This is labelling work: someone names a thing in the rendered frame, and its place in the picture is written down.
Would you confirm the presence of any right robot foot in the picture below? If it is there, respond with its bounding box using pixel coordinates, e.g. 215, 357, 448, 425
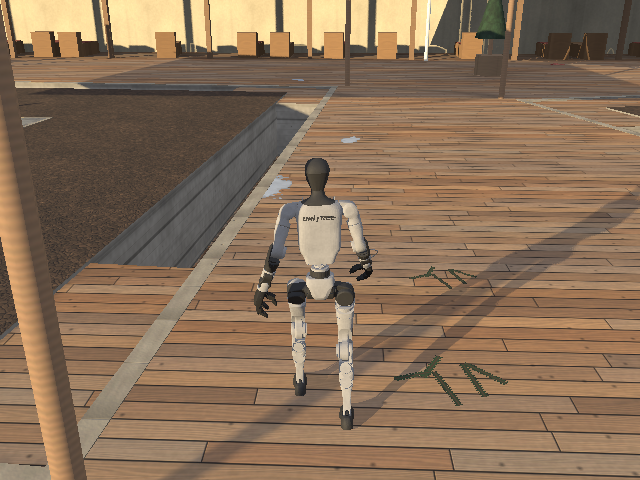
339, 405, 354, 430

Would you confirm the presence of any right robot upper arm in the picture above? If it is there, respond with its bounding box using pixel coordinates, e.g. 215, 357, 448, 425
339, 200, 367, 253

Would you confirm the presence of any right robot forearm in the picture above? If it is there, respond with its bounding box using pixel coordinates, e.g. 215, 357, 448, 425
356, 237, 372, 269

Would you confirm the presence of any left robot foot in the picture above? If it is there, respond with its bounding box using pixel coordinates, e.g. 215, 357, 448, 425
293, 373, 307, 396

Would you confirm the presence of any robot right hand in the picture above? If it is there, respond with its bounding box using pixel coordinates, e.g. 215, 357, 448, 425
349, 264, 373, 281

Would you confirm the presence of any robot foot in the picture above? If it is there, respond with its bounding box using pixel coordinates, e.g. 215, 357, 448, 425
339, 405, 354, 430
293, 373, 307, 396

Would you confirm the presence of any robot left hand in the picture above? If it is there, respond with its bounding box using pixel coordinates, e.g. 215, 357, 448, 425
254, 289, 277, 318

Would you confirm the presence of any left robot upper arm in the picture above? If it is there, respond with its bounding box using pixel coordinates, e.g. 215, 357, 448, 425
270, 202, 298, 259

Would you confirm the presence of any left robot forearm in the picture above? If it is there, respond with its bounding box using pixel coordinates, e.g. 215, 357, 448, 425
257, 243, 280, 292

